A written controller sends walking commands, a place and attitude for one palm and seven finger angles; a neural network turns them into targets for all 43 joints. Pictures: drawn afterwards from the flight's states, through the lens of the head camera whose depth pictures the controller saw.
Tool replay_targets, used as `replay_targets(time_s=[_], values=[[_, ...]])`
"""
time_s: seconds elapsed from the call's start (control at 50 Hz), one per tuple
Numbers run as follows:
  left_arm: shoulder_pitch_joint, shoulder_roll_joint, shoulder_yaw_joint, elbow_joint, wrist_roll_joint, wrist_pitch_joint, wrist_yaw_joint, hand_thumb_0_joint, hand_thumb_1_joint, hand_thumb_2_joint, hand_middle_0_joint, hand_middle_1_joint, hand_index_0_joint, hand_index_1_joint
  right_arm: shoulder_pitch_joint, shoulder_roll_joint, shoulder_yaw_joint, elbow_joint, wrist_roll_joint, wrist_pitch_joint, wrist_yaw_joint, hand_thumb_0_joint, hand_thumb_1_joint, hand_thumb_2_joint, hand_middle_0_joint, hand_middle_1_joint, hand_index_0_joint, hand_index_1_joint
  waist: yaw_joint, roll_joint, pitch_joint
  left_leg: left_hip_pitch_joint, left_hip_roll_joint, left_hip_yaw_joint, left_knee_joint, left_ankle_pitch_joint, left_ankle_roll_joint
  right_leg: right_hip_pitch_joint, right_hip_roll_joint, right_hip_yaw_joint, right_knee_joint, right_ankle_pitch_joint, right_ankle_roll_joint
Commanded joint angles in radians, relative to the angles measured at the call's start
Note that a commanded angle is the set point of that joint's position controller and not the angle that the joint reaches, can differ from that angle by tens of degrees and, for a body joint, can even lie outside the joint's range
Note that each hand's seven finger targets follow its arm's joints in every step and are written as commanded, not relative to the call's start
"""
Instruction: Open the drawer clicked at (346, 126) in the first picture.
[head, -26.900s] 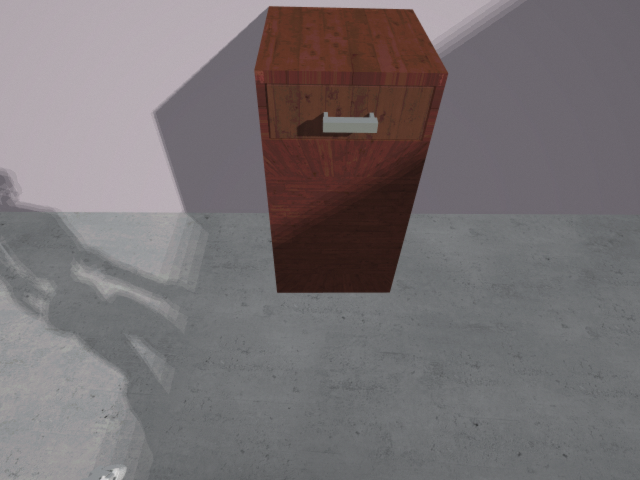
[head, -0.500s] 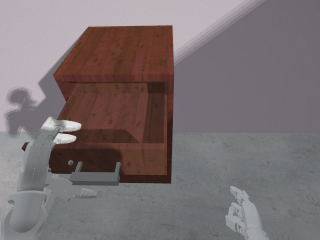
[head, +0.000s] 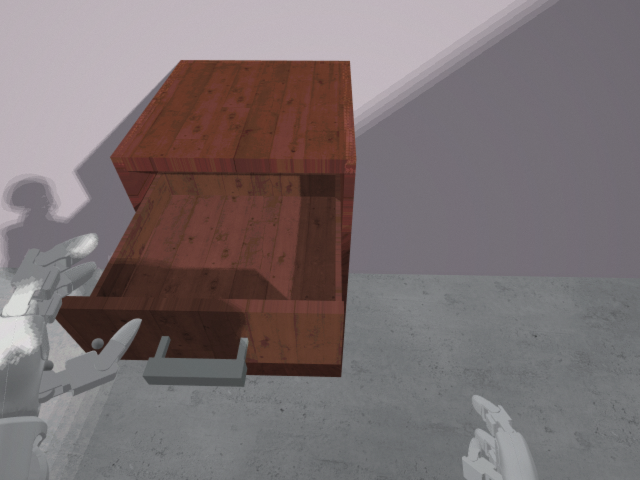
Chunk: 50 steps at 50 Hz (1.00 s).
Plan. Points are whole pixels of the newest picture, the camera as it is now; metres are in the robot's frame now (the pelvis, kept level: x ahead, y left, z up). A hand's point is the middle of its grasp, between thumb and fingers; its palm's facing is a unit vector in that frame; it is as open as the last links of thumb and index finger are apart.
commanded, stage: draw the hand back to the body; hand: left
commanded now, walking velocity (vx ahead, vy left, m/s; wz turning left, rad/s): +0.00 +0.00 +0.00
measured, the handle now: (200, 357) +0.27 +0.21 -0.02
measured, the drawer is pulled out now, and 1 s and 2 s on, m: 0.30 0.30 0.30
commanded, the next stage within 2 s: step back with the hand held close in 0.34 s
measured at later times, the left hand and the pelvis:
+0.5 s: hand (81, 363) +0.16 +0.24 +0.16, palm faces +0.43 -0.80 -0.42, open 7.5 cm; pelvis -0.02 -0.01 +0.00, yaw +1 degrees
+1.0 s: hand (31, 443) +0.10 +0.25 +0.15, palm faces +0.39 -0.79 -0.47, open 7.4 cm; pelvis -0.08 +0.00 -0.01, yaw +2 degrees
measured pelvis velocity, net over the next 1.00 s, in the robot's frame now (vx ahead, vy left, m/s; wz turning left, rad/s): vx -0.08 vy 0.00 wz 0.04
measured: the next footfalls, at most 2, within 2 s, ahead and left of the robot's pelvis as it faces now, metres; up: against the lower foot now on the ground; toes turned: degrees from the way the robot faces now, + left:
right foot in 1.44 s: -0.05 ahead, -0.12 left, +0.00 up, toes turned +6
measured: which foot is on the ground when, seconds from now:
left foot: down 0.00-1.00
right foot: down 0.00-1.00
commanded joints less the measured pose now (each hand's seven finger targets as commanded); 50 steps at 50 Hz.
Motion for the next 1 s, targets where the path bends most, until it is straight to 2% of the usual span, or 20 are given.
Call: replay_targets(time_s=[0.0,0.06,0.12,0.16,0.18,0.26,0.28,0.34,0.38,0.42,0.44,0.46,0.48,0.54,0.58,0.64,0.74,0.82,0.9,0.98], values=[[-0.06,0.135,0.122,-0.19,-0.006,-0.055,0.023,0.0,0.69,0.81,-0.215,-0.435,-0.215,-0.435,-0.141,-0.1,-0.031,-0.161,-0.001,-0.057,-0.014,0.0,-0.9,-0.9,0.2,0.3,0.2,0.3,-0.003,0.049,-0.06,-0.087,-0.017,0.07,-0.064,0.35,0.001,0.088,0.037,-0.082,-0.026,0.197,-0.041],[-0.102,0.142,0.114,-0.221,-0.005,-0.055,0.022,0.0,0.795,0.855,-0.207,-0.367,-0.207,-0.367,-0.136,-0.107,-0.032,-0.172,-0.001,-0.056,-0.011,0.0,-0.9,-0.9,0.2,0.3,0.2,0.3,-0.007,0.007,-0.076,-0.085,-0.019,0.057,-0.067,0.337,0.006,0.093,0.038,-0.078,-0.023,0.188,-0.041],[-0.109,0.135,0.105,-0.219,-0.004,-0.053,0.021,0.0,0.9,0.9,-0.2,-0.3,-0.2,-0.3,-0.134,-0.11,-0.033,-0.168,0.0,-0.059,-0.01,0.0,-0.9,-0.9,0.2,0.3,0.2,0.3,-0.01,0.018,-0.074,-0.081,-0.019,0.056,-0.069,0.325,0.006,0.091,0.037,-0.075,-0.028,0.177,-0.041],[-0.108,0.14,0.109,-0.226,-0.002,-0.054,0.023,0.0,0.9,0.9,-0.2,-0.3,-0.2,-0.3,-0.136,-0.109,-0.031,-0.169,-0.002,-0.06,-0.009,0.0,-0.9,-0.9,0.2,0.3,0.2,0.3,-0.006,0.013,-0.09,-0.083,-0.022,0.052,-0.07,0.329,0.005,0.103,0.038,-0.076,-0.023,0.178,-0.042],[-0.114,0.154,0.12,-0.227,0.001,-0.051,0.025,0.0,0.9,0.9,-0.2,-0.3,-0.2,-0.3,-0.141,-0.111,-0.03,-0.164,-0.002,-0.061,-0.011,0.0,-0.9,-0.9,0.2,0.3,0.2,0.3,-0.004,0.06,-0.079,-0.083,-0.024,0.053,-0.07,0.323,0.001,0.097,0.04,-0.072,-0.029,0.172,-0.046],[-0.102,0.149,0.118,-0.231,-0.001,-0.053,0.027,0.0,0.9,0.9,-0.2,-0.3,-0.2,-0.3,-0.14,-0.104,-0.028,-0.172,-0.002,-0.062,-0.01,0.0,-0.9,-0.9,0.2,0.3,0.2,0.3,-0.001,0.024,-0.085,-0.091,-0.024,0.048,-0.074,0.314,0.001,0.107,0.038,-0.076,-0.023,0.165,-0.044],[-0.103,0.16,0.129,-0.22,0.0,-0.048,0.028,0.0,0.9,0.9,-0.2,-0.3,-0.2,-0.3,-0.148,-0.106,-0.027,-0.168,-0.001,-0.061,-0.012,0.0,-0.9,-0.9,0.2,0.3,0.2,0.3,0.001,0.064,-0.063,-0.096,-0.024,0.051,-0.075,0.295,-0.001,0.095,0.039,-0.071,-0.031,0.15,-0.048],[-0.065,0.13,0.117,-0.172,-0.008,-0.048,0.027,0.0,0.9,0.9,-0.2,-0.3,-0.2,-0.3,-0.148,-0.097,-0.026,-0.163,-0.002,-0.057,-0.014,0.0,-0.9,-0.9,0.2,0.3,0.2,0.3,0.001,-0.006,-0.037,-0.109,-0.021,0.054,-0.08,0.26,0.003,0.084,0.039,-0.078,-0.04,0.121,-0.042],[-0.103,0.16,0.134,-0.199,-0.004,-0.051,0.029,0.0,0.9,0.9,-0.2,-0.3,-0.2,-0.3,-0.153,-0.103,-0.03,-0.167,0.0,-0.059,-0.016,0.0,-0.9,-0.9,0.2,0.3,0.2,0.3,-0.001,0.014,-0.049,-0.099,-0.024,0.054,-0.076,0.245,0.005,0.084,0.037,-0.066,-0.047,0.112,-0.044],[-0.096,0.143,0.117,-0.202,-0.004,-0.056,0.029,0.0,0.9,0.9,-0.2,-0.3,-0.2,-0.3,-0.145,-0.101,-0.028,-0.167,0.002,-0.06,-0.014,0.0,-0.9,-0.9,0.2,0.3,0.2,0.3,-0.003,0.025,-0.054,-0.102,-0.025,0.052,-0.077,0.243,0.005,0.084,0.034,-0.067,-0.042,0.107,-0.043],[-0.097,0.222,0.218,-0.21,-0.018,-0.088,0.022,0.0,0.9,0.9,-0.2,-0.3,-0.2,-0.3,-0.148,-0.139,-0.031,-0.206,0.014,-0.021,-0.008,0.0,-0.9,-0.9,0.2,0.3,0.2,0.3,-0.043,-0.004,0.027,-0.201,-0.015,0.032,-0.041,0.203,0.034,-0.042,-0.006,-0.037,-0.081,0.109,-0.026],[-0.042,0.18,0.179,-0.165,-0.013,-0.095,0.011,0.0,0.9,0.9,-0.2,-0.3,-0.2,-0.3,-0.157,-0.124,-0.032,-0.2,0.016,0.001,-0.005,0.0,-0.9,-0.9,0.2,0.3,0.2,0.3,-0.042,-0.065,0.008,-0.199,-0.02,0.021,-0.027,0.197,0.035,-0.048,-0.016,-0.046,-0.09,0.097,-0.025],[-0.059,0.2,0.184,-0.206,-0.012,-0.103,0.009,0.0,0.9,0.9,-0.2,-0.3,-0.2,-0.3,-0.178,-0.131,-0.036,-0.215,0.017,0.007,-0.005,0.0,-0.9,-0.9,0.2,0.3,0.2,0.3,-0.042,-0.036,0.012,-0.196,-0.028,0.03,-0.02,0.195,0.037,-0.066,-0.021,-0.036,-0.103,0.104,-0.028],[0.047,0.168,0.166,-0.199,-0.015,-0.118,0.013,0.0,0.9,0.9,-0.2,-0.3,-0.2,-0.3,-0.151,-0.131,-0.042,-0.22,0.016,0.025,-0.003,0.0,-0.9,-0.9,0.2,0.3,0.2,0.3,-0.045,-0.015,-0.086,-0.204,-0.029,0.026,-0.003,0.223,0.034,-0.032,-0.035,-0.04,-0.073,0.108,-0.032],[0.08,0.189,0.183,-0.243,-0.019,-0.127,0.019,0.0,0.9,0.9,-0.2,-0.3,-0.2,-0.3,-0.151,-0.138,-0.05,-0.229,0.017,0.034,-0.006,0.0,-0.9,-0.9,0.2,0.3,0.2,0.3,-0.045,0.016,-0.156,-0.207,-0.03,0.024,0.007,0.289,0.03,0.006,-0.035,-0.045,-0.04,0.174,-0.031],[0.141,0.197,0.201,-0.26,-0.026,-0.126,0.026,0.0,0.9,0.9,-0.2,-0.3,-0.2,-0.3,-0.135,-0.139,-0.065,-0.241,0.023,0.053,-0.008,0.0,-0.9,-0.9,0.2,0.3,0.2,0.3,-0.046,-0.034,-0.231,-0.211,-0.026,0.022,0.031,0.352,0.027,0.039,-0.036,-0.052,-0.004,0.244,-0.026],[0.137,0.204,0.207,-0.264,-0.033,-0.127,0.036,0.0,0.9,0.9,-0.2,-0.3,-0.2,-0.3,-0.134,-0.143,-0.078,-0.246,0.028,0.068,-0.019,0.0,-0.9,-0.9,0.2,0.3,0.2,0.3,-0.051,-0.046,-0.194,-0.25,-0.019,0.009,0.012,0.354,0.025,-0.007,-0.017,-0.067,0.015,0.199,-0.015],[0.106,0.198,0.19,-0.255,-0.031,-0.129,0.042,0.0,0.9,0.9,-0.2,-0.3,-0.2,-0.3,-0.134,-0.148,-0.081,-0.242,0.029,0.067,-0.024,0.0,-0.9,-0.9,0.2,0.3,0.2,0.3,-0.054,-0.026,-0.157,-0.312,-0.007,0.0,-0.012,0.273,0.036,-0.022,-0.007,-0.062,0.03,0.124,-0.009],[0.09,0.2,0.187,-0.269,-0.022,-0.135,0.049,0.0,0.9,0.9,-0.2,-0.3,-0.2,-0.3,-0.132,-0.154,-0.077,-0.245,0.028,0.059,-0.022,0.0,-0.9,-0.9,0.2,0.3,0.2,0.3,-0.051,0.033,-0.128,-0.443,0.006,-0.02,-0.053,0.107,0.055,0.019,0.003,-0.05,0.072,0.051,-0.01],[0.082,0.222,0.209,-0.304,-0.008,-0.145,0.052,0.0,0.9,0.9,-0.2,-0.3,-0.2,-0.3,-0.131,-0.16,-0.076,-0.256,0.03,0.047,-0.017,0.0,-0.9,-0.9,0.2,0.3,0.2,0.3,-0.049,0.039,-0.125,-0.567,0.006,-0.027,-0.057,-0.085,0.07,0.066,0.005,-0.02,0.098,0.01,-0.012]])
